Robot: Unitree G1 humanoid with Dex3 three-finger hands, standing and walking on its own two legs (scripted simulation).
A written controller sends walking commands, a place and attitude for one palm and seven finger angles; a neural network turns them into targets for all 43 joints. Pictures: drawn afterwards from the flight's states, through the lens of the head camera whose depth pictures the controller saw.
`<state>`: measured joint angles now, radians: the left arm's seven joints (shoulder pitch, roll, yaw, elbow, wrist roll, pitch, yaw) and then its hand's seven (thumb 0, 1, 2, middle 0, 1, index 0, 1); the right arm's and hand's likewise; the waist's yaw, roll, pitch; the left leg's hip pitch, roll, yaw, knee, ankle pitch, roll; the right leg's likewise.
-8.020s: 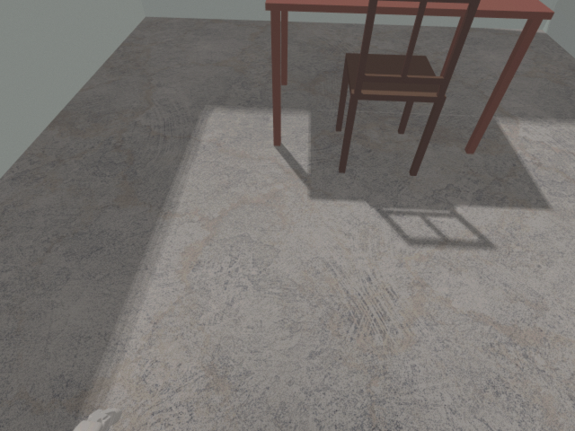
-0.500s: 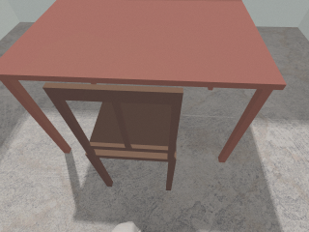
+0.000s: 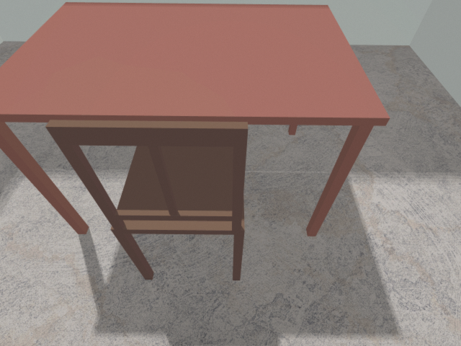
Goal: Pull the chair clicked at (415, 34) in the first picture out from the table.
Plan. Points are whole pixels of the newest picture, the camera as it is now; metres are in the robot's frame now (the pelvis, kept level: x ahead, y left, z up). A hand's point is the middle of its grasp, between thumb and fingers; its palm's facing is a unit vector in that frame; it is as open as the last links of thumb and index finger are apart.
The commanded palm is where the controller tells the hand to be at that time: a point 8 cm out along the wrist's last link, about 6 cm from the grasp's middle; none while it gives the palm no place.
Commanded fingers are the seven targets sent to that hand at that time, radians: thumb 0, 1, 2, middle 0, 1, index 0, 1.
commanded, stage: come to a stop and stand still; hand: left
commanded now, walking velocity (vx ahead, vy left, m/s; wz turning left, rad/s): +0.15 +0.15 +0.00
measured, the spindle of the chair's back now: (165, 183) +0.49 +0.19 -0.08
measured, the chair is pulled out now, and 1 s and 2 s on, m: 0.00 0.00 0.00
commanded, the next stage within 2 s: look again from close up in 0.34 s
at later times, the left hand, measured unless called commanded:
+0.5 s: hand out of the picture -0.05 +0.16 -0.16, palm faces +0.09 -0.96 -0.25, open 7.4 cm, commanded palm none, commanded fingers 0.00 0.90 0.90 -0.20 -0.30 -0.20 -0.30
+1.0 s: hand out of the picture -0.02 +0.25 -0.17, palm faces +0.00 -0.98 -0.20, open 7.4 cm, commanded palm none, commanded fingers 0.00 0.90 0.90 -0.20 -0.30 -0.20 -0.30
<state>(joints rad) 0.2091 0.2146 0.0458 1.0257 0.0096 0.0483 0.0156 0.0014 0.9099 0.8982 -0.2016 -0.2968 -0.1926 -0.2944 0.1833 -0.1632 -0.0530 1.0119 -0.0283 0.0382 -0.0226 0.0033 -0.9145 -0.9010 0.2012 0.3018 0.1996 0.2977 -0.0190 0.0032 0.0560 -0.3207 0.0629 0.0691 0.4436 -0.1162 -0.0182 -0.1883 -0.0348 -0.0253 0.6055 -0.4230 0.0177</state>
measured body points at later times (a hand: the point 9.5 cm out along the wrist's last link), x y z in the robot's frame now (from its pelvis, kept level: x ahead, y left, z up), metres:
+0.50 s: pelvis +0.00 -0.01 +0.01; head +0.04 -0.04 +0.45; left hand -0.05 +0.21 -0.14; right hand +0.06 -0.25 -0.16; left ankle -0.02 +0.12 -0.71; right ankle -0.05 -0.12 -0.73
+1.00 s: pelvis -0.03 +0.06 +0.00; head -0.02 +0.08 +0.45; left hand -0.02 +0.30 -0.16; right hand +0.01 -0.18 -0.14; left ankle -0.02 +0.11 -0.74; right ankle -0.05 -0.12 -0.73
